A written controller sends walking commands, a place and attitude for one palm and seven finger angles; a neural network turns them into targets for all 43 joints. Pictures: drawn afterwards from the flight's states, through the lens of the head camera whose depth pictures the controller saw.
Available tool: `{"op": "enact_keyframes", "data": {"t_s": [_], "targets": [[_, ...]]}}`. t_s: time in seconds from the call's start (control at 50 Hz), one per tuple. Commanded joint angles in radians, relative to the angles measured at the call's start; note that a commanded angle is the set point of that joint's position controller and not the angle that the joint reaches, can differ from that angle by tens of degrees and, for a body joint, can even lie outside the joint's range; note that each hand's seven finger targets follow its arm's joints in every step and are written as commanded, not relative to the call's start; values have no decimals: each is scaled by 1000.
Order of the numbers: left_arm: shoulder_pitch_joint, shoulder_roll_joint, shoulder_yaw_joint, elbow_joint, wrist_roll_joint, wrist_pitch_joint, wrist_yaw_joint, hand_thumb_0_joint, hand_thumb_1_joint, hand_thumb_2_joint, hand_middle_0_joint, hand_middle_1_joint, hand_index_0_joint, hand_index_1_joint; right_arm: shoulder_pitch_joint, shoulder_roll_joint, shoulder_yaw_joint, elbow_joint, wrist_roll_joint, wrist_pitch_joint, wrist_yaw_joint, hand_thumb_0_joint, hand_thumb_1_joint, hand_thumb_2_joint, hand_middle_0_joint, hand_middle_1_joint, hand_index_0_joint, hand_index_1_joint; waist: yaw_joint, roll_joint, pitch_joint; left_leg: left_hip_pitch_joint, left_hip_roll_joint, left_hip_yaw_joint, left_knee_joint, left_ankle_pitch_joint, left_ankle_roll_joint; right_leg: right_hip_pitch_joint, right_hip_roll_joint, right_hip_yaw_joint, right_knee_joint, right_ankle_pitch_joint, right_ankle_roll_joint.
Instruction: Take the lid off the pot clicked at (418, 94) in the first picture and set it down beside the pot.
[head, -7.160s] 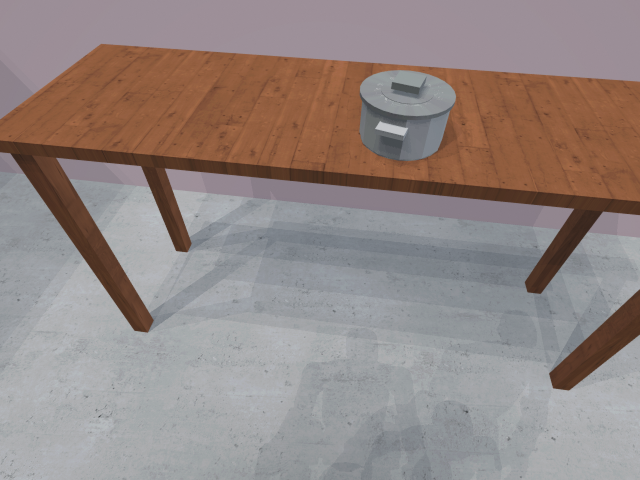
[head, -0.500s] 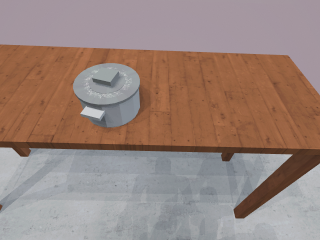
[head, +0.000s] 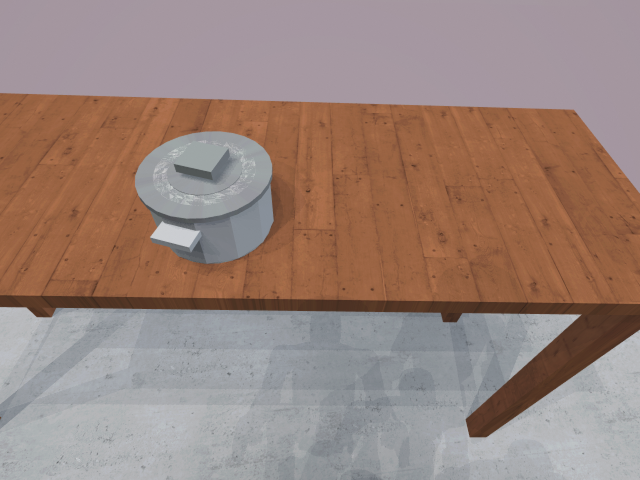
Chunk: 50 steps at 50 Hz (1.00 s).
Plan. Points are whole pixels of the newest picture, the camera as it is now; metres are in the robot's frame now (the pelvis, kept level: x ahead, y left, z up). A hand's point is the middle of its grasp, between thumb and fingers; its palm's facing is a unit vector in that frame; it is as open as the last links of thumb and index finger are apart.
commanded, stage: lift the closed hand beside the body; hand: left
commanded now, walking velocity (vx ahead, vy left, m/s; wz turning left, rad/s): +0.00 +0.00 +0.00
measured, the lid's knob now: (202, 159) +0.46 +0.19 +0.15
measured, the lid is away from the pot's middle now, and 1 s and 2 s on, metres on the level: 0.00 0.00 0.00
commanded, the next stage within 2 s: raise the hand higher, near the body in 0.70 s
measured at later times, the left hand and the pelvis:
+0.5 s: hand out of the picture +0.12 +0.19 +0.00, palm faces +0.31 -0.90 -0.30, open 4.3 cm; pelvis -0.01 -0.03 +0.00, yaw +4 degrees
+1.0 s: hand (97, 441) +0.14 +0.21 +0.11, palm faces +0.34 -0.82 -0.46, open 3.1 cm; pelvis +0.01 -0.03 +0.00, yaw +3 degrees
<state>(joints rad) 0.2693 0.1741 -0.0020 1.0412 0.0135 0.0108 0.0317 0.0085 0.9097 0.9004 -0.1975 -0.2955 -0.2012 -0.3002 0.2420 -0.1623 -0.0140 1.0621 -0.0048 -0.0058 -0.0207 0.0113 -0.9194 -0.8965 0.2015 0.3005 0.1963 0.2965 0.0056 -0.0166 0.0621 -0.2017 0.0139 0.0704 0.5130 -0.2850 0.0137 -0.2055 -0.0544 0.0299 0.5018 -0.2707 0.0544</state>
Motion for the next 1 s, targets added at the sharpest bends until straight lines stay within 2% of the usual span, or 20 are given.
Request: {"op": "enact_keyframes", "data": {"t_s": [0.0, 0.04, 0.06, 0.08, 0.1, 0.12, 0.16, 0.2, 0.22, 0.26, 0.32, 0.4, 0.42, 0.48, 0.56, 0.64, 0.72, 0.84, 0.92, 0.98], "targets": [[61, 101, 24, -29, 2, -18, 8, 0, 900, 900, -200, -300, -200, -300, 38, -95, -18, -39, -1, -20, -3, 0, -900, -900, 200, 300, 200, 300, 1, 21, 1, 5, 90, -91, -113, 127, 13, -36, -45, 32, -86, 129, -62], [60, 103, 25, -28, 2, -17, 7, 0, 900, 900, -200, -300, -200, -300, 40, -96, -19, -38, -1, -20, -3, 0, -900, -900, 200, 300, 200, 300, 3, 15, 8, -2, 89, -94, -116, 113, 14, -35, -45, 27, -87, 119, -62], [111, 128, 24, 16, 15, -35, 44, 0, 900, 900, -200, -300, -200, -300, -3, -154, -21, -88, 5, -27, 0, 0, -900, -900, 200, 300, 200, 300, 9, 9, -78, -8, 113, -64, 65, 309, -13, 6, -87, 47, -54, 417, -60], [-516, 305, 74, -1245, -93, -176, 62, 0, 900, 900, -244, -348, -244, -348, -13, -224, -12, -391, 64, -204, 0, 0, -900, -900, 200, 300, 200, 300, 32, 161, -537, 210, -3, -119, -107, 396, -29, 159, -9, -53, 16, 399, -84], [-73, 260, 78, -1093, -24, -86, 109, 0, 900, 900, -288, -396, -288, -396, -77, -173, 0, -355, 62, -278, -49, 0, -900, -900, 200, 300, 200, 300, 52, 304, -508, 267, 48, -101, -92, 506, -30, 77, 16, -58, 36, 263, -98], [162, 83, -11, -961, -47, 38, 139, 0, 900, 900, -332, -444, -332, -444, -121, -153, -8, -342, 83, -298, -31, 0, -900, -900, 200, 300, 200, 300, 44, 281, -323, 160, 35, -92, -103, 430, -56, 29, 14, -107, -4, 172, -81], [263, 33, 3, -820, -7, 70, 135, 0, 900, 900, -420, -540, -420, -540, -111, -158, -23, -340, 49, -316, -1, 0, -900, -900, 200, 300, 200, 300, 25, 57, -71, 33, 20, -103, -125, 306, -24, 15, 28, -135, -70, 163, -73], [412, 12, 26, -744, 10, 53, 103, 0, 900, 900, -508, -636, -508, -636, -134, -161, -51, -400, 35, -286, 21, 0, -900, -900, 200, 300, 200, 300, 39, -106, 25, -58, 23, -98, -130, 238, -19, -31, 39, -150, -70, 112, -67], [483, 57, 87, -795, 4, 30, 97, 0, 900, 900, -552, -684, -552, -684, -158, -162, -63, -440, 37, -278, 26, 0, -900, -900, 200, 300, 200, 300, 63, -99, -3, -60, 22, -85, -131, 229, -21, 9, 35, -146, -74, 113, -72], [436, 99, 95, -1071, -5, -25, 76, 0, 900, 900, -640, -780, -640, -780, -172, -149, -49, -537, 39, -279, 28, 0, -900, -900, 200, 300, 200, 300, 68, -7, -47, -33, 4, -66, -136, 184, -26, 35, 34, -127, -68, 93, -73], [347, 159, 158, -1154, -10, -60, 72, 0, 900, 900, -772, -924, -772, -924, -180, -144, -45, -589, 36, -259, 3, 0, -900, -900, 200, 300, 200, 300, 29, -42, 44, -57, -2, -47, -117, 68, -16, -48, 42, -120, -118, 25, -60], [303, 144, 143, -1312, -19, -104, 53, 0, 900, 900, -948, -1116, -948, -1116, -152, -135, -30, -639, 23, -255, -20, 0, -900, -900, 200, 300, 200, 300, 24, 50, -20, -1, -20, -26, -90, 48, -1, -61, 42, -97, -128, 7, -55], [281, 184, 179, -1378, -22, -115, 56, 0, 900, 900, -992, -1164, -992, -1164, -155, -141, -31, -646, 18, -256, -23, 0, -900, -900, 200, 300, 200, 300, 19, 53, -56, 21, -20, -24, -77, 57, 0, -57, 42, -100, -136, 14, -54], [310, 155, 165, -1412, -29, -119, 48, 0, 900, 900, -1124, -1308, -1124, -1308, -149, -135, -22, -653, 9, -255, -37, 0, -900, -900, 200, 300, 200, 300, 23, 46, -61, 37, -23, -22, -68, 84, 6, -50, 43, -98, -131, 43, -51], [317, 192, 212, -1486, -34, -128, 49, 0, 900, 900, -1300, -1500, -1300, -1500, -156, -131, -20, -651, 4, -257, -49, 0, -900, -900, 200, 300, 200, 300, 35, 49, -81, 56, -24, -22, -63, 116, 10, -24, 38, -99, -134, 80, -50], [354, 199, 234, -1542, -34, -128, 48, 0, 900, 900, -1300, -1500, -1300, -1500, -184, -122, -14, -644, 2, -262, -54, 0, -900, -900, 200, 300, 200, 300, 48, 48, -76, 63, -19, -26, -70, 149, 10, -2, 38, -102, -136, 108, -49], [391, 262, 315, -1593, -30, -138, 54, 0, 900, 900, -1300, -1500, -1300, -1500, -208, -121, -18, -626, 4, -275, -57, 0, -900, -900, 200, 300, 200, 300, 71, 57, -77, 79, -14, -31, -77, 167, 9, 16, 41, -101, -138, 111, -49], [430, 228, 296, -1612, -27, -162, 46, 0, 900, 900, -1300, -1500, -1300, -1500, -216, -114, -21, -615, 8, -292, -57, 0, -900, -900, 200, 300, 200, 300, 71, -15, -45, 67, -6, -34, -92, 167, 12, 13, 42, -108, -141, 97, -44], [463, 291, 372, -1671, -25, -183, 55, 0, 900, 900, -1300, -1500, -1300, -1500, -224, -115, -30, -610, 11, -300, -59, 0, -900, -900, 200, 300, 200, 300, 88, 33, -86, 87, -3, -27, -88, 188, 12, 32, 41, -98, -135, 124, -44], [441, 274, 355, -1687, -24, -192, 57, 0, 900, 900, -1300, -1500, -1300, -1500, -214, -113, -29, -603, 10, -306, -63, 0, -900, -900, 200, 300, 200, 300, 80, 29, -76, 92, -2, -25, -90, 198, 13, 26, 39, -101, -132, 139, -44]]}}
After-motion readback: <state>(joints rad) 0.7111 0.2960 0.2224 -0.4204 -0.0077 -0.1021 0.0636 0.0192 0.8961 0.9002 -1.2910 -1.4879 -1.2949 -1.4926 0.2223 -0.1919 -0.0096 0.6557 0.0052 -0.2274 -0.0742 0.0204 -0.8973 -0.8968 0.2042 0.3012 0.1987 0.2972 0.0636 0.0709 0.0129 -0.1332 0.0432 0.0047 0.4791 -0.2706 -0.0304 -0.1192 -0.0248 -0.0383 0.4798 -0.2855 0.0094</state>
